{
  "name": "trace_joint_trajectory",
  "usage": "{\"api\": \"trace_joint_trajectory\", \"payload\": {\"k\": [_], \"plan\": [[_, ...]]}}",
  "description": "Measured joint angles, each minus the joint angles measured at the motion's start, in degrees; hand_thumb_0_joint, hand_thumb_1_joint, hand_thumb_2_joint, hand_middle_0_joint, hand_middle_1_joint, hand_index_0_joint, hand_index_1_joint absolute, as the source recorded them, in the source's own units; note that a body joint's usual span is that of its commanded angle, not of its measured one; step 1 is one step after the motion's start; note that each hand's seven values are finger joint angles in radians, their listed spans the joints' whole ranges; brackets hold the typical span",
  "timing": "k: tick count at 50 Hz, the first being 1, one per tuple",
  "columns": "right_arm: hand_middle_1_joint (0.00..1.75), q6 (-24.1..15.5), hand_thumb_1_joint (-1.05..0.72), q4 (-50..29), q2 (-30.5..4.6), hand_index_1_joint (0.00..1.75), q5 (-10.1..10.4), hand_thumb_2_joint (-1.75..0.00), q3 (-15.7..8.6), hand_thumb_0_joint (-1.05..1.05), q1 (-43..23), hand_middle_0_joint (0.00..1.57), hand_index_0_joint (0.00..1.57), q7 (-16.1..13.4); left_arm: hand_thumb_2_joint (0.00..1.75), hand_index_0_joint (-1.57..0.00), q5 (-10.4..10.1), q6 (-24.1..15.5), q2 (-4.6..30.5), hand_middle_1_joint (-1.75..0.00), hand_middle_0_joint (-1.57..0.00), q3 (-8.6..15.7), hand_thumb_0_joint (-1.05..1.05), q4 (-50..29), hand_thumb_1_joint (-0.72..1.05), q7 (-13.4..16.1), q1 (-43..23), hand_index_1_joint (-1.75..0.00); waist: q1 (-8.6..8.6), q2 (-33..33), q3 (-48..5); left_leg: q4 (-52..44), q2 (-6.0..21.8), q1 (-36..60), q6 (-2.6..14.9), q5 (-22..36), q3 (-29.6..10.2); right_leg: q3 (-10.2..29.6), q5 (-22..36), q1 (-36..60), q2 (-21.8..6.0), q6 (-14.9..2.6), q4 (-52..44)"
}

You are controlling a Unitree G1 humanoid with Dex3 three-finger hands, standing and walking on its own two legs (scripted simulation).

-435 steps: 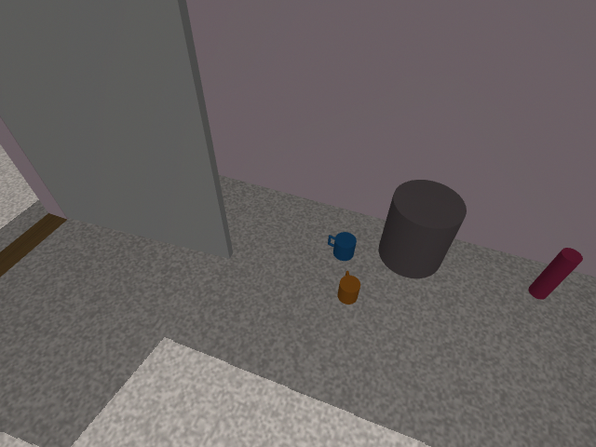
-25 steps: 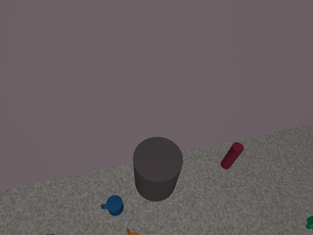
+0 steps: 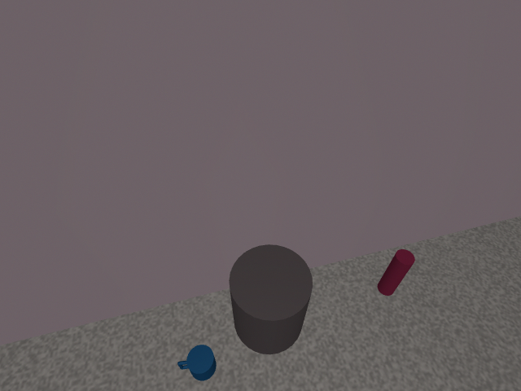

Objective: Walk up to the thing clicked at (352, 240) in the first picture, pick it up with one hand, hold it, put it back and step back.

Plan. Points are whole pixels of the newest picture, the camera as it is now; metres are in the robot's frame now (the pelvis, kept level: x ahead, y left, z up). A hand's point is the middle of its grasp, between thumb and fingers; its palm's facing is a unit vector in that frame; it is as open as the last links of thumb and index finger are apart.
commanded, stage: stand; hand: left
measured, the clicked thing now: (197, 363) +0.39 +0.23 -0.74
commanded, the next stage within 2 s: walk up in 0.74 s
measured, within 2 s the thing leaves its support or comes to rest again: neither
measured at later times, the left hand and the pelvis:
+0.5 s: hand out of the picture +0.08 +0.27 -0.15, palm faces -0.02 -0.94 -0.34, open 7.4 cm; pelvis +0.01 +0.01 +0.00, yaw +0 degrees
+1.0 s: hand out of the picture +0.07 +0.28 -0.16, palm faces -0.02 -0.92 -0.40, open 7.4 cm; pelvis -0.04 +0.01 -0.01, yaw +0 degrees
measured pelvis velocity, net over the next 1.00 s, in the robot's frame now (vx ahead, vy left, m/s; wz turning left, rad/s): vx -0.04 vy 0.01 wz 0.00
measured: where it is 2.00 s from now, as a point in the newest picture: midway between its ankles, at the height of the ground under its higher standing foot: outside the picture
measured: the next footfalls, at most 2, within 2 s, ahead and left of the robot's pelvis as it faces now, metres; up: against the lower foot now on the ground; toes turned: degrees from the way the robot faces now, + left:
left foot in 1.16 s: -0.08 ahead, +0.16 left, +0.00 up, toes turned -1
right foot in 1.56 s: -0.16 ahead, -0.09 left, +0.00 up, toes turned -1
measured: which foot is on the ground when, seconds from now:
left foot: down 0.00-0.98, up 1.00-1.00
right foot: down 0.00-1.00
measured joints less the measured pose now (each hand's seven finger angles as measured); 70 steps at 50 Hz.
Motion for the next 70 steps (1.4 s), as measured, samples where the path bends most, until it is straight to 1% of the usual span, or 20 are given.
{"api": "trace_joint_trajectory", "payload": {"k": [17,37,39,42,47,49,52,54,56,58,59,60,61,62,63,64,65,66,68,70], "plan": [[0.3,-0.03,-0.9,2.23,-0.26,0.29,0.08,-0.89,-0.36,0.0,-2.06,0.21,0.2,-0.29,0.9,-0.2,0.24,-0.32,1.0,-0.3,-0.2,-0.16,0.0,2.56,0.9,1.02,-0.3,-0.3,0.36,-0.57,0.01,-3.56,-0.92,2.45,0.74,1.1,0.64,0.58,0.91,1.98,-0.8,0.92,-2.83],[0.3,0.18,-0.9,2.89,-0.18,0.29,0.2,-0.89,-0.41,0.0,-2.61,0.21,0.2,-0.31,0.9,-0.2,0.3,-0.12,0.69,-0.3,-0.2,-0.61,0.0,2.77,0.9,1.22,0.35,-0.3,0.33,-0.41,-0.01,-4.16,-1.05,2.74,0.85,1.3,0.74,0.67,1.0,2.12,-0.91,1.0,-3.18],[0.3,0.69,-0.9,2.35,-0.27,0.29,0.7,-0.89,-0.75,0.0,-3.14,0.21,0.2,-0.13,0.9,-0.2,-0.34,0.32,0.85,-0.3,-0.2,0.05,0.0,1.78,0.9,1.28,-0.07,-0.3,0.34,-0.45,0.63,-2.4,-1.03,1.33,0.89,0.81,0.77,0.76,0.54,0.69,-0.95,0.91,-1.44],[0.3,1.41,-0.9,0.77,-0.66,0.29,1.41,-0.89,-1.39,0.0,-4.66,0.21,0.21,-0.07,0.9,-0.2,-1.02,0.89,1.61,-0.3,-0.2,0.93,0.0,-0.39,0.9,1.71,-1.56,-0.3,0.35,-0.69,3.46,0.87,-1.01,-1.36,0.96,0.19,0.8,0.89,-0.08,-2.04,-1.04,0.67,1.86],[0.3,2.76,-0.9,-1.84,-1.99,0.29,1.76,-0.89,-2.56,0.0,-6.3,0.21,0.21,-0.04,0.9,-0.2,-0.86,2.13,2.91,-0.3,-0.2,1.62,0.0,-3.63,0.9,1.87,-3.41,-0.3,0.04,-0.57,6.84,6.95,-0.81,-6.6,1.14,-0.84,0.52,0.78,-0.66,-6.75,-1.01,0.12,6.92],[0.3,3.3,-0.9,-2.82,-2.87,0.29,1.71,-0.89,-3.05,0.0,-6.4,0.21,0.21,-0.05,0.9,-0.2,-0.56,2.53,2.97,-0.3,-0.2,1.74,0.0,-4.78,0.9,1.77,-3.84,-0.3,-0.12,-0.12,7.69,11.24,-0.89,-9.12,1.92,-1.74,0.16,0.66,-0.95,-8.32,-1.03,-0.01,8.96],[0.3,4.28,-0.9,-4.35,-3.67,0.29,1.24,-0.89,-3.84,0.0,-5.87,0.2,0.2,0.14,0.9,-0.2,0.58,2.98,2.91,-0.3,-0.2,1.95,0.0,-6.56,0.9,1.73,-4.29,-0.3,0.07,-0.89,8.66,23.98,-3.53,-12.7,2.69,-13.23,-0.99,1.62,-0.93,-10.55,-2.22,0.03,11.47],[0.3,4.41,-0.9,-5.49,-3.74,0.29,1.24,-0.89,-4.19,0.0,-4.7,0.2,0.2,0.49,0.9,-0.2,1.14,3.35,3.12,-0.3,-0.2,2.04,0.0,-7.81,0.9,1.78,-4.55,-0.3,-0.29,-1.73,8.59,29.1,-4.57,-13.51,3.37,-17.02,-1.54,1.95,-0.51,-12.28,-3.16,0.22,12.47],[0.3,4.1,-0.9,-6.37,-3.6,0.29,1.24,-0.89,-4.37,0.0,-3.08,0.2,0.2,0.68,0.9,-0.2,1.53,3.67,3.6,-0.3,-0.2,2.07,0.0,-9.05,0.9,1.94,-5.05,-0.3,-0.8,-2.62,8.23,28.2,-4.28,-12.14,3.49,-16.24,-1.77,2.08,-0.34,-14.49,-3.93,0.87,14.07],[0.3,3.56,-0.9,-6.94,-3.82,0.29,0.7,-0.89,-4.56,0.0,-1.15,0.2,0.2,0.6,0.9,-0.2,1.39,4.1,3.96,-0.3,-0.2,2.0,0.0,-10.5,0.9,2.05,-5.63,-0.3,-1.51,-2.73,7.62,20.63,-3.09,-8.79,3.02,-11.14,-2.01,1.85,-0.92,-17.43,-4.31,1.57,17.14],[0.3,3.27,-0.9,-6.76,-3.48,0.29,0.11,-0.89,-4.88,0.0,-0.6,0.2,0.2,0.29,0.9,-0.2,1.08,4.37,4.3,-0.3,-0.2,2.08,0.0,-11.06,0.9,2.12,-6.35,-0.3,-1.68,-3.58,8.09,19.44,-3.67,-8.34,2.56,-12.88,-1.86,2.71,-1.86,-18.97,-4.7,0.91,19.5],[0.3,3.22,-0.9,-6.44,-2.68,0.29,-0.51,-0.89,-4.95,0.0,-0.31,0.2,0.2,0.04,0.9,-0.2,0.81,4.67,4.67,-0.3,-0.2,2.37,0.0,-11.45,0.9,2.33,-7.08,-0.3,-1.33,-4.9,9.21,20.18,-4.41,-8.47,2.67,-13.04,-1.15,5.71,-6.5,-19.98,-3.72,0.04,22.58],[0.3,3.32,-0.9,-6.21,-1.9,0.29,-0.99,-0.89,-4.72,0.0,0.05,0.2,0.2,-0.02,0.9,-0.2,0.67,4.93,4.87,-0.3,-0.2,2.67,0.0,-11.87,0.9,2.62,-7.24,-0.3,-0.94,-5.75,10.02,20.51,-4.57,-8.47,2.88,-12.61,-0.48,8.55,-11.62,-20.85,-1.6,-0.5,26.49],[0.3,3.47,-0.9,-6.21,-1.31,0.29,-1.21,-0.89,-4.38,0.0,0.58,0.2,0.2,0.01,0.9,-0.2,0.7,5.07,4.79,-0.3,-0.2,2.86,0.0,-12.08,0.9,2.95,-6.9,-0.3,-1.11,-5.78,10.21,20.45,-4.2,-8.66,3.06,-12.0,-0.43,10.24,-16.01,-21.55,1.0,-0.68,30.62],[0.3,3.51,-0.9,-6.28,-0.84,0.29,-1.23,-0.89,-4.12,0.0,1.26,0.2,0.2,-0.01,0.9,-0.2,0.82,5.24,4.53,-0.3,-0.2,2.91,0.0,-11.95,0.9,3.16,-6.46,-0.3,-1.72,-5.3,10.02,19.91,-3.66,-8.9,3.19,-11.19,-0.92,11.15,-18.84,-22.03,3.58,-0.76,34.79],[0.3,3.49,-0.9,-6.38,-0.45,0.29,-1.32,-0.89,-3.94,0.0,1.98,0.2,0.2,-0.16,0.9,-0.2,0.88,5.45,4.22,-0.3,-0.2,2.87,0.0,-11.65,0.9,3.22,-6.07,-0.3,-2.35,-4.73,9.66,18.9,-3.17,-9.11,3.28,-10.18,-1.52,11.52,-20.14,-22.35,5.67,-0.72,38.76],[0.3,3.45,-0.9,-6.45,-0.13,0.29,-1.48,-0.89,-3.78,0.0,2.56,0.21,0.21,-0.44,0.9,-0.2,0.76,5.59,3.95,-0.3,-0.2,2.83,0.0,-11.48,0.9,3.13,-5.63,-0.3,-2.57,-4.36,9.28,17.55,-2.84,-9.2,3.35,-9.06,-1.74,11.78,-19.91,-22.55,7.16,-0.65,42.19],[0.3,3.42,-0.9,-6.57,0.06,0.3,-1.5,-0.89,-3.64,0.0,2.96,0.21,0.21,-0.78,0.9,-0.2,0.59,5.63,3.71,-0.3,-0.2,2.8,0.0,-11.6,0.9,2.99,-5.05,-0.3,-2.38,-4.14,8.97,16.19,-2.59,-9.26,3.4,-8.0,-1.52,11.94,-19.05,-22.59,8.06,-0.64,44.82],[0.3,3.21,-0.9,-7.14,0.1,0.3,-1.28,-0.89,-3.62,0.01,3.06,0.21,0.21,-1.42,0.9,-0.2,0.59,5.47,3.29,-0.3,-0.2,2.91,0.0,-12.23,0.9,2.71,-3.64,-0.3,-1.76,-3.66,8.89,14.41,-2.11,-9.5,3.45,-6.42,-0.73,11.85,-17.92,-21.64,8.55,-0.2,47.35],[0.3,2.77,-0.9,-8.12,-0.01,0.3,-0.93,-0.89,-3.79,0.01,2.74,0.21,0.21,-1.97,0.9,-0.2,0.87,5.41,3.08,-0.3,-0.2,3.14,0.0,-12.64,0.9,2.51,-2.43,-0.3,-1.46,-3.14,9.27,13.9,-1.75,-9.98,3.4,-5.49,-0.19,11.52,-17.64,-19.26,7.87,0.68,45.55]]}}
